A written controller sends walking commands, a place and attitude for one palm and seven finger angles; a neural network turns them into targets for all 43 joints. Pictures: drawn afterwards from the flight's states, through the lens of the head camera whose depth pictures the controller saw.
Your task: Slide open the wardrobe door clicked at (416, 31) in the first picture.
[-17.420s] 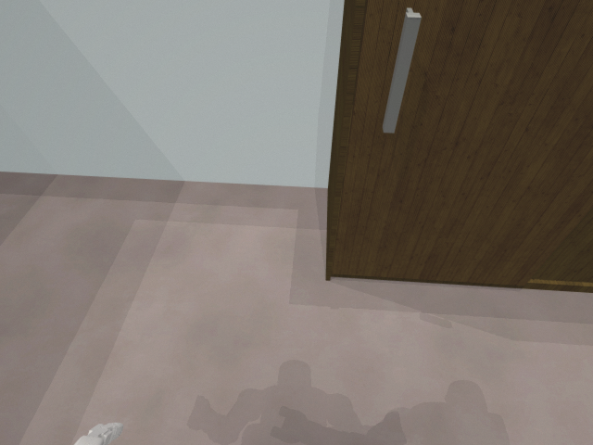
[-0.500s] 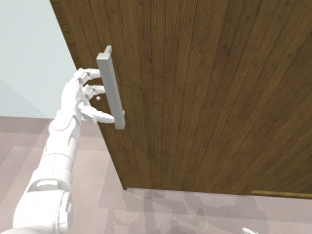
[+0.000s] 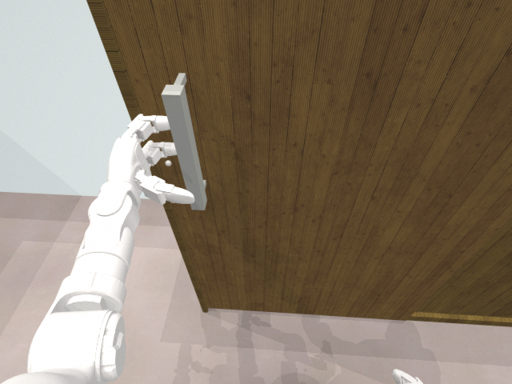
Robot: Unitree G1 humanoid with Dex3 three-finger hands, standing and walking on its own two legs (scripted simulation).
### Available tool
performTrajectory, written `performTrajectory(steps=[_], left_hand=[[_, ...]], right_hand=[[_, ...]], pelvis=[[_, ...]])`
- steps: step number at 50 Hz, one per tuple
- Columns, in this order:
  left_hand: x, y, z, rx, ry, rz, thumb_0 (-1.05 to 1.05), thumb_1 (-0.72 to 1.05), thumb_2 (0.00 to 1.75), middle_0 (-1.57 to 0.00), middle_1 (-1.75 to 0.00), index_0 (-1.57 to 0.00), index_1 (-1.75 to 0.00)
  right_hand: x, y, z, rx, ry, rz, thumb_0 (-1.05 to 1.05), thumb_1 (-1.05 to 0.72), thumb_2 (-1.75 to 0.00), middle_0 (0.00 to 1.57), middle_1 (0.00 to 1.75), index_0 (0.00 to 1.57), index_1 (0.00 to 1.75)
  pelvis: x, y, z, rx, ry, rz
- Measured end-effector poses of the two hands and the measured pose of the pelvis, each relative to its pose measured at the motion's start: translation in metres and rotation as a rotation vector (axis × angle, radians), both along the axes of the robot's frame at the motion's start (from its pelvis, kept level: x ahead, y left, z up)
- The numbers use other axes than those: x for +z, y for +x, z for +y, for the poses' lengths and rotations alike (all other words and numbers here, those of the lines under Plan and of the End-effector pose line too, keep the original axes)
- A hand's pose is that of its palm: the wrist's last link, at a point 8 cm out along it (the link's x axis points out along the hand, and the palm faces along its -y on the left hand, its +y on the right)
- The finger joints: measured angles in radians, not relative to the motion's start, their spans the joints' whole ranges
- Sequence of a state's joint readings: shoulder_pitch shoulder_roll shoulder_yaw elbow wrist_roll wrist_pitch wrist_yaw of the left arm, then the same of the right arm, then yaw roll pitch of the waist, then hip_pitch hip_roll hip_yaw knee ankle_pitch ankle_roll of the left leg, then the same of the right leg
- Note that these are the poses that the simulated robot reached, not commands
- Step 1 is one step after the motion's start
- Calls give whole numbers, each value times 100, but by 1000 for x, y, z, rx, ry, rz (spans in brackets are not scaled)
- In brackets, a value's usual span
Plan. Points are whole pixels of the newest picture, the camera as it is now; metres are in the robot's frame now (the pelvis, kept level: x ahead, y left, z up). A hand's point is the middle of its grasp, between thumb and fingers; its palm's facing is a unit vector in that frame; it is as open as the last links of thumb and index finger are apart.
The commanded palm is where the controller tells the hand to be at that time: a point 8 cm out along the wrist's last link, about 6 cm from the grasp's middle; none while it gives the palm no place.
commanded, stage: slide the fingers in behind the handle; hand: left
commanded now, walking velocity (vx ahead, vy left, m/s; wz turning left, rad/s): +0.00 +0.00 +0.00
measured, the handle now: (191, 149) +0.47 +0.12 +0.12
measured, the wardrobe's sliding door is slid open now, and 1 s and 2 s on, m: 0.00 0.00 0.00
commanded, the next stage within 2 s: grip the handle and tug to test in 1.46 s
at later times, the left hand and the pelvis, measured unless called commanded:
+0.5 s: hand (177, 163) +0.43 +0.13 +0.13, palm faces -0.03 -1.00 +0.00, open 14.0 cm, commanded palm +0.40 +0.18 +0.13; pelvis +0.01 +0.00 +0.00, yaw +0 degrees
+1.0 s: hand (190, 164) +0.42 +0.11 +0.13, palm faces -0.04 -1.00 +0.01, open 14.0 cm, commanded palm +0.39 +0.16 +0.13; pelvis +0.01 +0.00 +0.00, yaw +0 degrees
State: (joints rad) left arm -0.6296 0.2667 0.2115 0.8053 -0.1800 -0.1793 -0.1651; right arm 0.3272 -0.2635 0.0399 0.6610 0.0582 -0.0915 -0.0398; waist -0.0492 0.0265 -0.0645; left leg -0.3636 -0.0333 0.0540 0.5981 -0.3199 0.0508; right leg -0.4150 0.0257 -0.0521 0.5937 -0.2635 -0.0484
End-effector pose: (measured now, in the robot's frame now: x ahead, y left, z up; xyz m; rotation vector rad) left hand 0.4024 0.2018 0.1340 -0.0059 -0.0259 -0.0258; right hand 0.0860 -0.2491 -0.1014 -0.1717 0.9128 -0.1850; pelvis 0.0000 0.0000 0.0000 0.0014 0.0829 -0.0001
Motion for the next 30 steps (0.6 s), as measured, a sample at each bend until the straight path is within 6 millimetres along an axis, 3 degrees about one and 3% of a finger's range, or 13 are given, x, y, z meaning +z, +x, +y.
performTrajectory(steps=[13, 30], left_hand=[[-1, -2, 0, 11, 7, 3, -1, -51, 30, -30, -121, -30, -120], [-6, 4, -20, -6, 5, 13, -1, -50, 30, -30, -121, -30, -120]], right_hand=[[5, 16, 3, 19, -9, -29, 1, -91, -90, 20, 30, 20, 30], [1, 22, 7, 21, 15, -13, 1, -91, -90, 20, 30, 20, 30]], pelvis=[[1, 0, 0, 7, -3, -8], [1, 10, 2, 4, -3, 2]])
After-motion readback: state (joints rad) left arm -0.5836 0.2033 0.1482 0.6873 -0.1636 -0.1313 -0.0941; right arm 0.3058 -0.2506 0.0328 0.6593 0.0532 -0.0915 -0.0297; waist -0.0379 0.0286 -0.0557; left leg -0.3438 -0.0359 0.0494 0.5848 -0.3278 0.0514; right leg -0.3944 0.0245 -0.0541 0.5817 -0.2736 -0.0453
